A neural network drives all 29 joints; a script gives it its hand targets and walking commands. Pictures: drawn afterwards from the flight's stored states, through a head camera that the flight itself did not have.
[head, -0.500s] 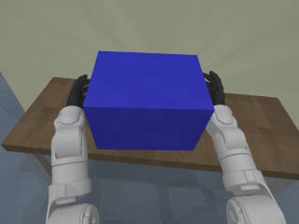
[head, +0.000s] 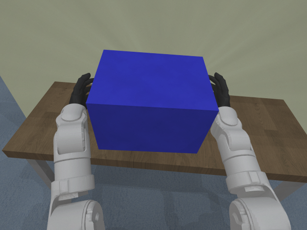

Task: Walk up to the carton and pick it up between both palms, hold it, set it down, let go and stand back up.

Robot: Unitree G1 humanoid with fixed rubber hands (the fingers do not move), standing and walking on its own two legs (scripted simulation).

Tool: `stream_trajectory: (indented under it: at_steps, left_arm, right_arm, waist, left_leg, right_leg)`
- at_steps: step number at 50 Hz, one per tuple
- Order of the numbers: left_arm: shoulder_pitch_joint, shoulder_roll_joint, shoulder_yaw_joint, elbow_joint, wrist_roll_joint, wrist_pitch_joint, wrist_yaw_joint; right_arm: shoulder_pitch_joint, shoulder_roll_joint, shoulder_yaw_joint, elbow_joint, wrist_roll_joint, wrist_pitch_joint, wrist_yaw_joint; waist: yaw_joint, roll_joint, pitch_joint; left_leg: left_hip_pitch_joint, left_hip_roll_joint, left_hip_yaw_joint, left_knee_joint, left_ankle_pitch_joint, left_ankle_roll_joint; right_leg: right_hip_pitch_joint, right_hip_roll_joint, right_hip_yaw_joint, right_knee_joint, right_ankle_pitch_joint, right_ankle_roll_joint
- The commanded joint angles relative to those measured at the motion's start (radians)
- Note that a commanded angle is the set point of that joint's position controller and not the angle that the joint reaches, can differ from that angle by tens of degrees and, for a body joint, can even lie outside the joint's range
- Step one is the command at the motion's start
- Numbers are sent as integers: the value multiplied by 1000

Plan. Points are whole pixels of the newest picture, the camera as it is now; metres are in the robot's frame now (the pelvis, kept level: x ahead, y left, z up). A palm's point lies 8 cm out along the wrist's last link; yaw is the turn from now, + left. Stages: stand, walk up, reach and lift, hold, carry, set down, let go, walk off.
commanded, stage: hold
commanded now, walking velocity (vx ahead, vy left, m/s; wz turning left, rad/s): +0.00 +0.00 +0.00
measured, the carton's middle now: (151, 102) +0.39 +0.00 +0.15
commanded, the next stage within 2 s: set down in 0.02 s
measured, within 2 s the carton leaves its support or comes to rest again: neither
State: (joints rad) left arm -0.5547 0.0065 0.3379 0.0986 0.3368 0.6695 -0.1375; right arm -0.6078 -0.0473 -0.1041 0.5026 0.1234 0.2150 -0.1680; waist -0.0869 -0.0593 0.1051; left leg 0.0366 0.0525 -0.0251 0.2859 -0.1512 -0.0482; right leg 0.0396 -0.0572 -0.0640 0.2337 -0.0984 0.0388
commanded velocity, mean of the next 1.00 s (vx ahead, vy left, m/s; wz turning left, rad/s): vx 0.00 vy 0.00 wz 0.00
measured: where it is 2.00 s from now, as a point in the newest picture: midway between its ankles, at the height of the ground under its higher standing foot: outside the picture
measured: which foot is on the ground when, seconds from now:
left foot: down 0.00-1.00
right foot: down 0.00-1.00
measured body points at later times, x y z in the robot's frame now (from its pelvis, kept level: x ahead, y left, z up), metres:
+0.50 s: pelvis +0.03 -0.01 +0.00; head +0.01 +0.01 +0.45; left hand +0.40 +0.19 +0.14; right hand +0.41 -0.17 +0.14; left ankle +0.02 +0.15 -0.75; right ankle +0.03 -0.15 -0.75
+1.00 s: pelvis +0.03 +0.00 +0.00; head +0.04 +0.03 +0.45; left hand +0.41 +0.17 +0.10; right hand +0.41 -0.18 +0.11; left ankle +0.02 +0.15 -0.75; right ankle +0.03 -0.15 -0.75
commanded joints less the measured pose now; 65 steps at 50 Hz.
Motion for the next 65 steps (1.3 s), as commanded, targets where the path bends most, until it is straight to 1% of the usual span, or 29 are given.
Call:
stream_trajectory:
  at_steps: [1,2,5,8,9,10,11,14,15,17,18,20,23,28,30,33,35,37,40,41,46,48,50,51,53,54,56,61,65]
  left_arm:
    - [-571,-424,-458,-207,-176,-75,-83]
    - [-509,-436,-503,-167,-150,-77,-92]
    - [-488,-427,-498,-152,-144,-94,-104]
    - [-515,-422,-455,-122,-134,-131,-106]
    - [-524,-411,-454,-106,-127,-148,-108]
    - [-534,-404,-430,-76,-118,-167,-111]
    - [-542,-405,-411,-38,-104,-183,-116]
    - [-545,-395,-382,26,-80,-247,-122]
    - [-557,-397,-394,31,-82,-270,-119]
    - [-532,-425,-391,60,-80,-311,-111]
    - [-523,-418,-395,72,-78,-327,-109]
    - [-491,-427,-390,107,-74,-357,-104]
    - [-457,-447,-401,111,-77,-394,-98]
    - [-393,-485,-495,29,-117,-436,-68]
    - [-358,-505,-538,-19,-129,-444,-50]
    - [-306,-488,-595,-71,-144,-426,-38]
    - [-287,-488,-619,-112,-162,-411,-32]
    - [-311,-495,-650,-119,-170,-410,-22]
    - [-366,-492,-632,-68,-174,-413,-14]
    - [-363,-486,-625,-49,-169,-412,-16]
    - [-392,-503,-573,33,-159,-444,-13]
    - [-410,-491,-533,112,-142,-458,-15]
    - [-447,-486,-492,179,-128,-472,-18]
    - [-451,-484,-468,216,-121,-483,-20]
    - [-496,-492,-446,262,-116,-509,-20]
    - [-523,-498,-431,280,-117,-530,-16]
    - [-585,-505,-411,326,-117,-574,-6]
    - [-685,-512,-372,417,-107,-679,20]
    - [-702,-492,-304,505,-83,-730,20]
  right_arm:
    - [-648,402,401,-321,96,-71,152]
    - [-591,425,423,-345,71,-74,153]
    - [-586,422,426,-355,49,-85,162]
    - [-614,419,381,-320,8,-123,164]
    - [-617,412,371,-312,-8,-143,164]
    - [-629,409,349,-273,-19,-164,165]
    - [-633,404,312,-251,-55,-187,166]
    - [-624,393,251,-200,-131,-264,173]
    - [-620,390,229,-178,-146,-288,174]
    - [-607,402,218,-162,-172,-332,176]
    - [-585,398,215,-154,-182,-348,175]
    - [-567,415,216,-124,-202,-372,176]
    - [-520,436,239,-97,-209,-410,170]
    - [-457,445,365,-159,-146,-461,145]
    - [-431,442,407,-196,-119,-472,137]
    - [-386,434,465,-252,-81,-471,120]
    - [-372,420,475,-255,-63,-454,117]
    - [-381,413,465,-260,-56,-442,122]
    - [-410,386,398,-209,-83,-419,133]
    - [-409,384,394,-209,-91,-418,139]
    - [-446,404,352,-129,-105,-432,150]
    - [-465,408,321,-83,-128,-431,156]
    - [-489,399,272,-28,-154,-432,169]
    - [-490,404,254,12,-176,-434,176]
    - [-517,399,202,64,-212,-450,192]
    - [-521,409,190,84,-230,-462,198]
    - [-559,421,151,104,-257,-483,210]
    - [-582,445,58,204,-342,-525,229]
    - [-583,479,19,265,-393,-529,239]
  waist:
    - [-2,103,-450]
    - [7,97,-453]
    - [25,94,-419]
    - [39,76,-359]
    - [32,69,-356]
    - [47,76,-312]
    - [33,71,-277]
    - [52,73,-264]
    - [43,87,-276]
    - [50,64,-304]
    - [36,58,-310]
    - [48,35,-339]
    - [47,28,-393]
    - [51,38,-518]
    - [54,41,-534]
    - [49,64,-528]
    - [43,68,-505]
    - [36,86,-478]
    - [24,98,-409]
    - [31,100,-392]
    - [53,102,-476]
    - [55,82,-482]
    - [61,83,-434]
    - [80,71,-421]
    - [71,63,-407]
    - [84,60,-418]
    - [73,60,-441]
    - [61,73,-513]
    - [77,62,-514]
  left_leg:
    - [83,-91,87,26,393,-34]
    - [103,-103,91,11,358,-15]
    - [27,-106,104,-16,245,1]
    - [-40,-98,109,-56,133,21]
    - [-58,-94,112,-60,111,22]
    - [-86,-99,118,-72,53,29]
    - [-103,-95,118,-86,16,32]
    - [-127,-89,131,-109,-47,40]
    - [-116,-86,131,-101,-31,34]
    - [-104,-85,136,-86,13,32]
    - [-91,-86,137,-81,52,31]
    - [-83,-88,141,-75,93,32]
    - [-69,-90,132,-53,202,23]
    - [-28,-86,114,29,517,-18]
    - [-19,-89,101,56,630,-31]
    - [-37,-88,86,75,676,-45]
    - [-10,-80,77,82,691,-46]
    - [23,-75,77,83,677,-53]
    - [8,-75,88,42,491,-44]
    - [6,-71,86,41,468,-36]
    - [-18,-69,98,43,474,-39]
    - [-59,-74,109,29,396,-31]
    - [-94,-72,124,-5,306,-22]
    - [-99,-65,125,-21,268,-16]
    - [-121,-66,136,-41,207,-6]
    - [-121,-67,142,-49,197,-1]
    - [-112,-68,145,-52,172,0]
    - [-114,-73,148,-46,207,-10]
    - [-152,-74,157,-69,165,-2]
  right_leg:
    - [144,125,-70,18,155,-26]
    - [133,129,-102,8,127,-24]
    - [144,118,-87,-1,77,-25]
    - [142,105,-81,-7,10,-19]
    - [147,99,-80,-5,7,-15]
    - [141,93,-81,-7,-36,-16]
    - [141,89,-81,-17,-71,-15]
    - [164,76,-88,-24,-123,-12]
    - [164,69,-96,-24,-119,-11]
    - [178,70,-96,-13,-63,-7]
    - [170,73,-101,-13,-20,-6]
    - [220,72,-94,0,56,-1]
    - [264,73,-91,18,208,4]
    - [336,83,-85,67,530,4]
    - [346,89,-82,77,603,4]
    - [340,92,-74,91,663,1]
    - [302,96,-87,84,618,4]
    - [233,104,-96,58,502,-6]
    - [157,102,-98,15,306,-5]
    - [127,98,-98,16,275,-4]
    - [151,94,-82,32,336,-5]
    - [170,88,-71,40,340,-2]
    - [168,85,-74,28,250,0]
    - [154,85,-74,19,207,-3]
    - [146,78,-75,8,138,-7]
    - [138,78,-74,1,135,-5]
    - [113,78,-79,-2,109,-6]
    - [87,75,-77,-3,138,-5]
    - [122,72,-66,5,141,-4]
